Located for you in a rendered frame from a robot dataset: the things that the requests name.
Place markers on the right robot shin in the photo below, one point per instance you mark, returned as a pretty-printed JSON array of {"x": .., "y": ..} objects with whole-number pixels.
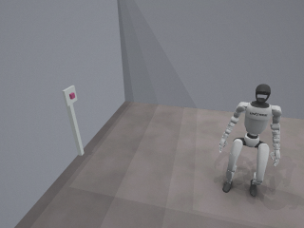
[{"x": 229, "y": 175}]

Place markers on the right robot forearm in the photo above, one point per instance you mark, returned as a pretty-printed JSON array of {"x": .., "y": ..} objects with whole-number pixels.
[{"x": 228, "y": 129}]

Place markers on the button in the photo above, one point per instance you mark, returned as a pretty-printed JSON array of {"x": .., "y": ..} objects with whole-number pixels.
[{"x": 72, "y": 95}]

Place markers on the robot right upper arm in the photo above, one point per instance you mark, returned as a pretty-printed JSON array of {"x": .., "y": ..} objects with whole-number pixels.
[{"x": 242, "y": 106}]

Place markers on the robot left thigh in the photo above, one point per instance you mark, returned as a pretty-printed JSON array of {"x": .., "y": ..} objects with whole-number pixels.
[{"x": 262, "y": 157}]

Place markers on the robot left upper arm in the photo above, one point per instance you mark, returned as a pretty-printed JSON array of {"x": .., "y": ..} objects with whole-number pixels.
[{"x": 276, "y": 117}]

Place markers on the panel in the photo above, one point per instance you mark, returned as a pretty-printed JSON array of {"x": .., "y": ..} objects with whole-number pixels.
[{"x": 72, "y": 118}]

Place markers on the robot left hand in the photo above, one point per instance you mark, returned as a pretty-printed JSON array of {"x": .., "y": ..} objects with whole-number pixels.
[{"x": 277, "y": 157}]

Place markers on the left robot forearm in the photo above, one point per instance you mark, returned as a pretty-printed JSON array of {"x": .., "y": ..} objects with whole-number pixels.
[{"x": 276, "y": 138}]

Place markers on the robot right hand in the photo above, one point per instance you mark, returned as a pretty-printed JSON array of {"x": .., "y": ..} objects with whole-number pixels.
[{"x": 222, "y": 141}]

